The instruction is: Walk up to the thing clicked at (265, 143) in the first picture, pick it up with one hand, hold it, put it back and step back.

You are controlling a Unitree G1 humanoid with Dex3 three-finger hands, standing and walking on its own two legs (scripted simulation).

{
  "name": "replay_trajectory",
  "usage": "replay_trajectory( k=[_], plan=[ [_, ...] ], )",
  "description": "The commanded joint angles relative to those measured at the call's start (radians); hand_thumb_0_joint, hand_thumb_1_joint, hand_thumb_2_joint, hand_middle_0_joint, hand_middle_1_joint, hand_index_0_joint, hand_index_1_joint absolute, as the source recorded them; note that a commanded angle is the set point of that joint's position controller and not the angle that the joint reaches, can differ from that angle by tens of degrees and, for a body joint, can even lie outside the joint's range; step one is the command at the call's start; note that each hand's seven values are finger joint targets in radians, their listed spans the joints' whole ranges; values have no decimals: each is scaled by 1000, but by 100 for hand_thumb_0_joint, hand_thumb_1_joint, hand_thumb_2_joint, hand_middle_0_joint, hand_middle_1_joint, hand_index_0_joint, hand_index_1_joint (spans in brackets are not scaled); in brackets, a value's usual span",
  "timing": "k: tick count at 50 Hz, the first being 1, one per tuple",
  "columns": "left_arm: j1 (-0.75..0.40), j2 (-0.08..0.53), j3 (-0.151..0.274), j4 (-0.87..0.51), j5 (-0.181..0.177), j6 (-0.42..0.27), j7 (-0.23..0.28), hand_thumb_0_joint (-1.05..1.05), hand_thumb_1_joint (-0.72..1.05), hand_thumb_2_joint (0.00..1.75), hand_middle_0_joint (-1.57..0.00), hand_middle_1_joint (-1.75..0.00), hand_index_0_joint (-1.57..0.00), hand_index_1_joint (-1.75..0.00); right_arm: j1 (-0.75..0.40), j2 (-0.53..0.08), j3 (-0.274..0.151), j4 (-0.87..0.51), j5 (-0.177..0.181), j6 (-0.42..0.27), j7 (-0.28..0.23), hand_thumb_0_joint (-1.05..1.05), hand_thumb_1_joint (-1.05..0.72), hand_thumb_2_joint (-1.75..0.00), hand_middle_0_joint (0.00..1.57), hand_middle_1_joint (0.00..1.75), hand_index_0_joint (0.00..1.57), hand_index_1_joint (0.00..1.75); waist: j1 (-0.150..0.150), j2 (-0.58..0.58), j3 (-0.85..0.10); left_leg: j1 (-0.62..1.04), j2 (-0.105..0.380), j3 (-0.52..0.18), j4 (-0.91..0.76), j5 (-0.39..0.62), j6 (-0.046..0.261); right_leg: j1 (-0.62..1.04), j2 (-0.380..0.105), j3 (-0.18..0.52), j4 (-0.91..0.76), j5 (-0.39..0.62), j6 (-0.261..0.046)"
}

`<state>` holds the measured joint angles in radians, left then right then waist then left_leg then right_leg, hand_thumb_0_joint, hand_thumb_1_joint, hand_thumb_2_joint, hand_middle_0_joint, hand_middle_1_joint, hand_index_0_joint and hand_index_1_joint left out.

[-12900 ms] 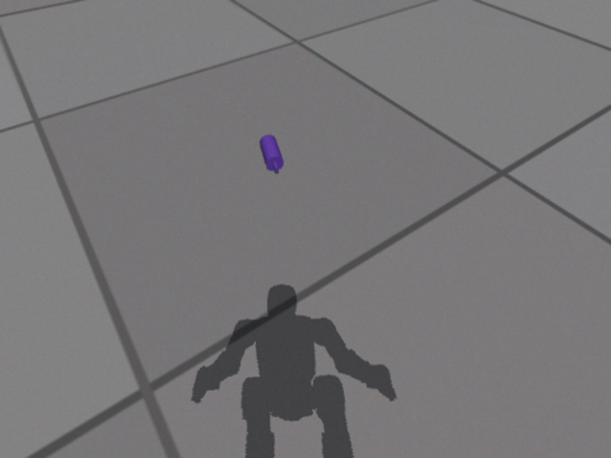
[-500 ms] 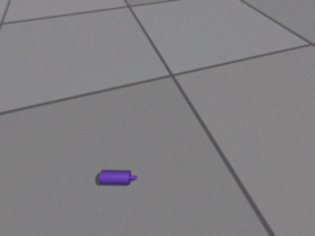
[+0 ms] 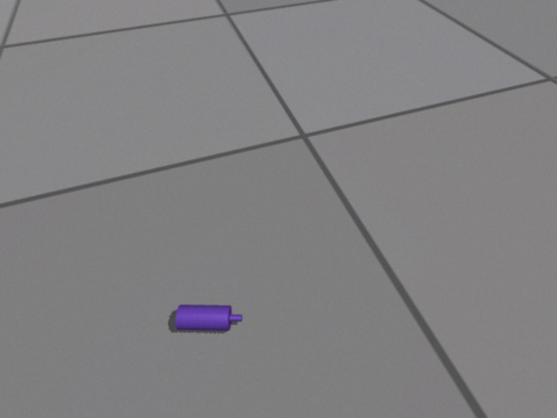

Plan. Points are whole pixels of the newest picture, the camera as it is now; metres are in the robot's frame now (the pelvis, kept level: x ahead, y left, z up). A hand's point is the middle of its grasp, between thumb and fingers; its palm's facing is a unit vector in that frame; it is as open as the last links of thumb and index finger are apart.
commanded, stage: stand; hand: left
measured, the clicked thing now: (210, 317) +0.55 +0.26 -0.74
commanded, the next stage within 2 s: walk up in 0.54 s
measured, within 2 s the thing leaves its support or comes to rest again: neither
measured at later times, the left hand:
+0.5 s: hand out of the picture +0.06 +0.25 -0.16, palm faces -0.02 -0.94 -0.35, open 7.4 cm
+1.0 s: hand out of the picture +0.11 +0.38 -0.18, palm faces -0.04 -0.93 -0.36, open 7.4 cm
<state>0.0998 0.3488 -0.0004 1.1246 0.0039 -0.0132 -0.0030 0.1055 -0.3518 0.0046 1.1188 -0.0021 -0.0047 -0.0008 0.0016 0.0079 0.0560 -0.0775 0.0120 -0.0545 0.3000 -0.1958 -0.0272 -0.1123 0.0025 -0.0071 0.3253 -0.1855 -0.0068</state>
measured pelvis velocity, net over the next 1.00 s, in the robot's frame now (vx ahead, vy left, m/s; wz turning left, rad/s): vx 0.08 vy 0.09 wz -0.01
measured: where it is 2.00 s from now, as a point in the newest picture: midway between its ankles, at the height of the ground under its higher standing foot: outside the picture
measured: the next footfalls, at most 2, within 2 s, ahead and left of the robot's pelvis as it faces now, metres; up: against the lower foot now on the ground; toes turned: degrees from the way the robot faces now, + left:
left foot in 0.86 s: +0.16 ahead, +0.21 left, +0.00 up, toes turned +3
right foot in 1.34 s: +0.19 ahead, -0.05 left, +0.00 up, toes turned -3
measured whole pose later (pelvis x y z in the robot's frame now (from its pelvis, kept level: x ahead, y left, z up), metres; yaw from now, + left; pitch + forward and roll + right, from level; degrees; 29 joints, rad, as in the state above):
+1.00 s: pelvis +0.08 +0.09 -0.02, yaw +0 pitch -4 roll -1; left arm 0.28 0.44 0.07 0.99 0.01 0.02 -0.01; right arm 0.27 -0.36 -0.08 0.95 -0.03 -0.03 0.04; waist -0.01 -0.06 0.11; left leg -0.28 0.04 0.05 0.60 -0.26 0.02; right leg -0.31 0.02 0.10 1.04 -0.48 -0.05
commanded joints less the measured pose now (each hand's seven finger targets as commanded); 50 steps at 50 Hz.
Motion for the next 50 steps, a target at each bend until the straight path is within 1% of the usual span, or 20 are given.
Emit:
replay_trajectory(
  k=[1,7,18,26,27,28,29,30,32,35,38,40,42,43,44,45,46,47,49,50],
  plan=[
    [-31,223,39,-54,4,-22,13,0,90,90,-20,-30,-20,-30,-18,-208,-36,-55,-4,-24,-12,0,-90,-90,20,30,20,30,-1,-11,-111,-4,109,-61,-23,237,37,58,-131,89,-30,250,-17],
    [-22,220,37,-53,0,-24,14,0,90,90,-20,-30,-20,-30,-19,-208,-38,-55,-4,-21,-11,0,-90,-90,20,30,20,30,0,-18,-91,-13,106,-57,-20,223,35,64,-132,92,-44,258,-16],
    [-25,227,43,-50,4,-19,12,0,90,90,-20,-30,-20,-30,-15,-206,-39,-56,-6,-17,-8,0,-90,-90,20,30,20,30,2,-17,-46,-48,99,-62,-43,73,43,18,-124,106,-75,62,-16],
    [-23,226,44,-51,3,-20,8,0,90,90,-20,-30,-20,-30,-4,-210,-39,-55,-8,-25,-10,0,-90,-90,20,30,20,30,4,0,-85,-28,109,-68,-40,137,43,41,-126,105,-47,136,-21],
    [70,291,101,-79,9,-32,-3,0,90,90,-20,-30,-20,-30,43,-257,-82,-104,-22,-21,14,0,-90,-90,20,30,20,30,26,15,-144,-70,31,-23,77,-228,95,125,-79,109,-11,-273,-59],
    [144,311,112,-60,21,-34,-4,0,90,90,-20,-30,-20,-30,16,-255,-88,-124,-35,-13,24,0,-90,-90,20,30,20,30,64,-19,-77,-260,9,-2,153,-395,93,172,-136,208,-63,-480,-95],
    [186,343,131,-57,30,-38,-2,0,90,90,-20,-30,-20,-30,3,-233,-88,-143,-39,-5,29,0,-90,-90,20,30,20,30,87,-130,-24,-409,-30,60,345,-367,75,213,-248,368,-175,-602,-142],
    [175,370,147,-84,36,-44,2,0,90,90,-20,-30,-20,-30,-17,-240,-94,-165,-52,2,31,0,-90,-90,20,30,20,30,94,-138,37,-497,12,7,507,-331,62,149,-369,488,-225,-626,-210],
    [126,336,149,-127,28,-54,4,0,90,90,-20,-30,-20,-30,15,-242,-105,-173,-52,-4,40,0,-90,-90,20,30,20,30,65,-82,93,-520,73,-48,554,-248,55,83,-374,458,-214,-500,-239],
    [93,321,142,-168,28,-61,-3,0,90,90,-20,-30,-20,-30,56,-234,-118,-190,-46,-13,59,0,-90,-90,20,30,20,30,28,-135,89,-460,93,-21,493,-230,38,46,-301,309,-203,-358,-212],
    [55,325,140,-215,30,-61,-13,0,90,90,-20,-30,-20,-30,105,-227,-130,-210,-44,-16,72,0,-90,-90,20,30,20,30,-9,-177,73,-263,96,21,387,-177,28,-105,-248,193,-152,-266,-182],
    [44,317,133,-230,26,-52,-19,0,90,90,-20,-30,-20,-30,149,-217,-140,-201,-42,-19,71,0,-90,-90,20,30,20,30,-28,-182,55,-145,61,80,302,-84,20,-182,-193,115,-75,-251,-151],
    [28,270,114,-253,27,-33,-20,0,90,90,-20,-30,-20,-30,290,-220,-154,-154,-38,-26,48,0,-90,-90,20,30,20,30,-93,-93,5,70,6,121,207,31,8,-285,-130,57,158,-180,-111],
    [97,209,93,-249,25,-21,-20,0,90,90,-20,-30,-20,-30,347,-261,-168,-138,-39,-33,35,0,-90,-90,20,30,20,30,-106,51,-32,182,37,65,191,-6,17,-375,-73,35,352,-252,-88],
    [168,141,68,-251,19,-11,-15,0,90,90,-20,-30,-20,-30,388,-330,-180,-148,-51,-42,21,0,-90,-90,20,30,20,30,-109,297,-28,113,217,-218,10,-241,70,-431,42,-1,620,-420,-60],
    [234,188,84,-228,10,4,-5,0,90,90,-20,-30,-20,-30,309,-398,-183,-193,-51,-51,16,0,-90,-90,20,30,20,30,-61,242,-26,-25,375,-560,-151,-481,147,-431,79,130,733,-403,-47],
    [232,272,103,-208,7,11,4,0,90,90,-20,-30,-20,-30,207,-428,-186,-226,-31,-50,17,0,-90,-90,20,30,20,30,-36,181,45,-166,410,-593,-185,-616,226,-368,22,169,797,-382,-58],
    [214,295,101,-211,7,9,6,0,90,90,-20,-30,-20,-30,161,-399,-180,-245,-30,-48,15,0,-90,-90,20,30,20,30,-22,144,90,-198,395,-530,-165,-534,243,-387,-6,166,830,-340,-57],
    [271,295,108,-181,0,11,3,0,90,90,-20,-30,-20,-30,119,-321,-151,-280,-27,-63,5,0,-90,-90,20,30,20,30,18,121,74,-150,296,-296,-87,-267,193,-382,-33,189,790,-245,-46],
    [298,281,106,-176,-2,13,-1,0,90,90,-20,-30,-20,-30,135,-309,-144,-274,-22,-71,2,0,-90,-90,20,30,20,30,22,142,56,-117,281,-224,-56,-116,181,-374,-38,176,747,-219,-41]
  ],
)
